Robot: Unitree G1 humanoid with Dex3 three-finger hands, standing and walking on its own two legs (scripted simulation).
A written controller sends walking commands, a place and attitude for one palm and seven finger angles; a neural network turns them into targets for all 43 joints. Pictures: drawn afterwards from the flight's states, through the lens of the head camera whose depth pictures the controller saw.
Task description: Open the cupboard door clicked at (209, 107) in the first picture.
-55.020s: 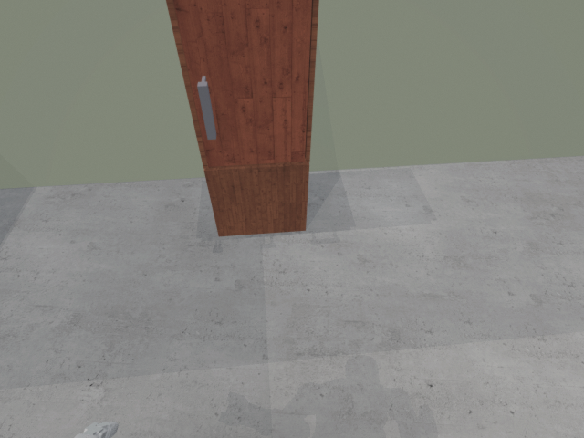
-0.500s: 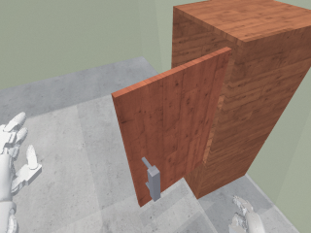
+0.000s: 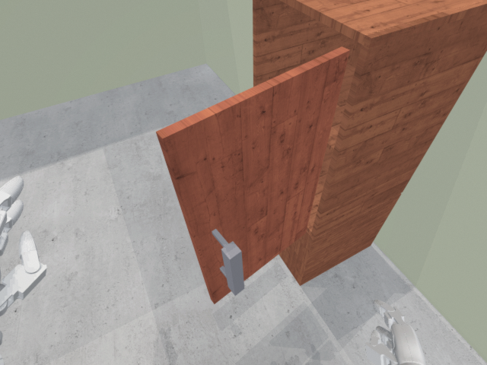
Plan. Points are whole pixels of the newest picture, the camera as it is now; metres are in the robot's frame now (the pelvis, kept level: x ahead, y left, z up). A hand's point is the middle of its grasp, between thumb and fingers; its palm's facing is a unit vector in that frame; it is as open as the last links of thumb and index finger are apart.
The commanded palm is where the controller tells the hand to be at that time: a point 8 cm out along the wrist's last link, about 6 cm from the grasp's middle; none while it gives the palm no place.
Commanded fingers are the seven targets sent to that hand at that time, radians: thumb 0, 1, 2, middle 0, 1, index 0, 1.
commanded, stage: step back with the hand held close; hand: left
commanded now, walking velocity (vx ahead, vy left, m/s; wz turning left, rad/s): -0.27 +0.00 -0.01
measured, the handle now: (227, 262) +0.33 +0.06 -0.10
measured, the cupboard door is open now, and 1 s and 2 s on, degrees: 100 100 100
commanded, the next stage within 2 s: stop stepping back and stand still in 1.16 s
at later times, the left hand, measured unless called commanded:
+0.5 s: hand out of the picture +0.12 +0.30 +0.15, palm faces +0.46 -0.73 -0.51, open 7.4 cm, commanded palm +0.06 +0.32 +0.17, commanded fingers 0.00 0.90 0.90 -0.20 -0.30 -0.20 -0.30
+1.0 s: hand out of the picture +0.08 +0.27 +0.16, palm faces +0.39 -0.79 -0.46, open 7.5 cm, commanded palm +0.00 +0.30 +0.17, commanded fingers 0.00 0.90 0.90 -0.20 -0.30 -0.20 -0.30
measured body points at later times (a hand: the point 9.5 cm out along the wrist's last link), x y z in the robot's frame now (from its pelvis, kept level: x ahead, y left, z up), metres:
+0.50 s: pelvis -0.07 +0.02 -0.02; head -0.05 +0.03 +0.43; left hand +0.09 +0.33 +0.18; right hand +0.11 -0.21 -0.09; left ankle +0.00 +0.11 -0.74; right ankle +0.00 -0.10 -0.74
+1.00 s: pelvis -0.15 +0.01 -0.02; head -0.09 +0.03 +0.43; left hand +0.05 +0.31 +0.18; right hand +0.07 -0.20 -0.09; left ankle +0.00 +0.12 -0.74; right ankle -0.30 -0.09 -0.74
